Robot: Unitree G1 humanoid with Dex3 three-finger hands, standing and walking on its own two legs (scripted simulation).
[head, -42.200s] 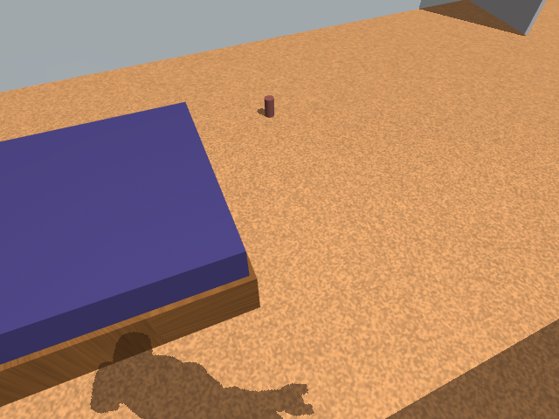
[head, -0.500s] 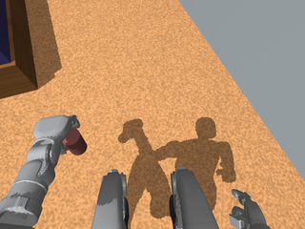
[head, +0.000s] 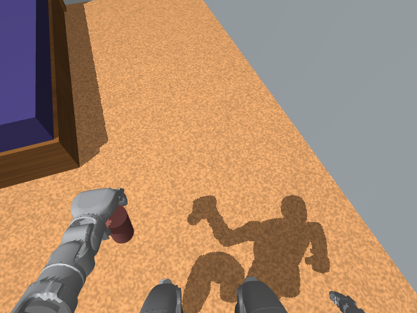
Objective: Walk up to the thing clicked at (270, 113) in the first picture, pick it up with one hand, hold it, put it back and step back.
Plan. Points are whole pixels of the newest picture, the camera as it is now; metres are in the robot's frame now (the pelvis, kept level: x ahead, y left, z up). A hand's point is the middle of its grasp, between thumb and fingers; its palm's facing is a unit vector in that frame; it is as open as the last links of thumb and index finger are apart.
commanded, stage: lift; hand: left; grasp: from above
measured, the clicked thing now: (119, 225) +0.33 +0.22 -0.18
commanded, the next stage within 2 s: hold in 0.22 s
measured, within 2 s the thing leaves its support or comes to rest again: neither
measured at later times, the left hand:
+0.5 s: hand (98, 208) +0.32 +0.22 -0.04, palm faces -0.48 -0.07 -0.88, open 8.5 cm
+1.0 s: hand (97, 202) +0.32 +0.21 -0.01, palm faces -0.49 -0.06 -0.87, open 8.4 cm
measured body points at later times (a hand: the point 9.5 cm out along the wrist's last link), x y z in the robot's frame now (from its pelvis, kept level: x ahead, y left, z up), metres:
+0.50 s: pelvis +0.03 +0.00 +0.04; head +0.07 +0.00 +0.49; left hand +0.35 +0.22 +0.01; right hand +0.12 -0.26 -0.08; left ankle +0.04 +0.13 -0.67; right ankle +0.03 -0.14 -0.67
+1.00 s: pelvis +0.03 +0.00 +0.06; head +0.06 -0.01 +0.51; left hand +0.35 +0.21 +0.04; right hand +0.14 -0.27 -0.06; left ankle +0.04 +0.13 -0.67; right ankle +0.03 -0.14 -0.67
